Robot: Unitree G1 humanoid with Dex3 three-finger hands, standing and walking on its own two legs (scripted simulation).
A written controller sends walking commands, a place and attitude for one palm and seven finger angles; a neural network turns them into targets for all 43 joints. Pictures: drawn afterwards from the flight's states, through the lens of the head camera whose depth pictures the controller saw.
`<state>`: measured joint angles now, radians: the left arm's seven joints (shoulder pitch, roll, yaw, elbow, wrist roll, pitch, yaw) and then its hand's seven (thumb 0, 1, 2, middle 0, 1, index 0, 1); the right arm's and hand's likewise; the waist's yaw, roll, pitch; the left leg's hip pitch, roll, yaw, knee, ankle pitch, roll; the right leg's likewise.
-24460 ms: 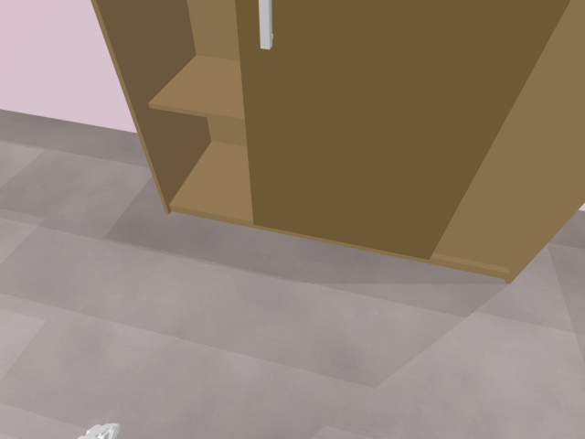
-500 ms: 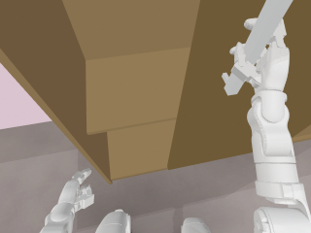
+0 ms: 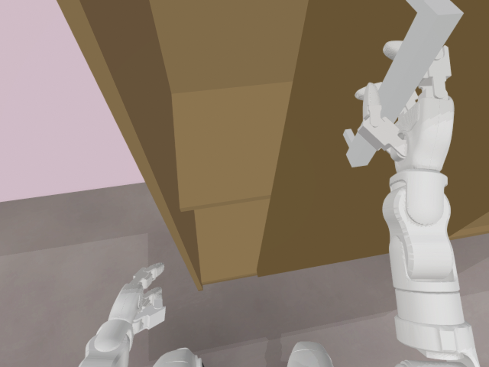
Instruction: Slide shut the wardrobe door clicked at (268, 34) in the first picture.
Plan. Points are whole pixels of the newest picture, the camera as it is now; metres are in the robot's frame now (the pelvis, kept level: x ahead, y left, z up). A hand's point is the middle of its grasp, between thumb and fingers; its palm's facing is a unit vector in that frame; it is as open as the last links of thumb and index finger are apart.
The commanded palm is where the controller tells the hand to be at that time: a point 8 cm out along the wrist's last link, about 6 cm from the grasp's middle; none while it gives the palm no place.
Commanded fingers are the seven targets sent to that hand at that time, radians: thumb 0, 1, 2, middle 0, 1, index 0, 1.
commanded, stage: step sideways, sliding the door along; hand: right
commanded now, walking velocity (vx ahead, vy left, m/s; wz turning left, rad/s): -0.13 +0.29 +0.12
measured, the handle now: (381, 92) +0.40 -0.20 +0.21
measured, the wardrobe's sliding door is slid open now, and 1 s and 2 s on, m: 0.21 0.00 0.00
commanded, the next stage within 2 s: stop walking and hold the door there in 1.04 s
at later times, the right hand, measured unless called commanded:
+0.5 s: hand (230, 140) +0.34 -0.01 +0.21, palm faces +0.02 +0.99 -0.10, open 6.6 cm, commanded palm +0.32 -0.04 +0.21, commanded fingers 0.00 -0.90 -0.90 0.45 1.40 0.45 1.40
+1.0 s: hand (186, 139) +0.34 +0.04 +0.21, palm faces +0.27 +0.96 -0.07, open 6.5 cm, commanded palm +0.30 +0.07 +0.22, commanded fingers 0.00 -0.90 -0.90 0.45 1.40 0.45 1.40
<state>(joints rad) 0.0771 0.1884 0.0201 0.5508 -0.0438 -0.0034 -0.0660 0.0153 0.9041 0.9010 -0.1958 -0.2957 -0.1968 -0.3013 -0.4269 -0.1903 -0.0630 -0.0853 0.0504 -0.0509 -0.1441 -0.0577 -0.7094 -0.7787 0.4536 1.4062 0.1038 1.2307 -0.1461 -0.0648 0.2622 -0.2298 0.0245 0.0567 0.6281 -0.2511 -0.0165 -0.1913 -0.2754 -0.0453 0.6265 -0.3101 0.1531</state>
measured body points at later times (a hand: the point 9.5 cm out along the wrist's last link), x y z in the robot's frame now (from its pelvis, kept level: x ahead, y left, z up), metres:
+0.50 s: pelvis -0.04 +0.08 +0.01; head +0.01 +0.10 +0.45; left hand +0.13 +0.32 -0.10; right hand +0.33 -0.06 +0.21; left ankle +0.00 +0.17 -0.72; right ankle -0.03 -0.08 -0.70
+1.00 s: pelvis -0.07 +0.22 +0.01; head -0.04 +0.20 +0.46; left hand +0.07 +0.47 -0.10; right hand +0.32 -0.01 +0.22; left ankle -0.06 +0.31 -0.69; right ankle -0.06 +0.09 -0.72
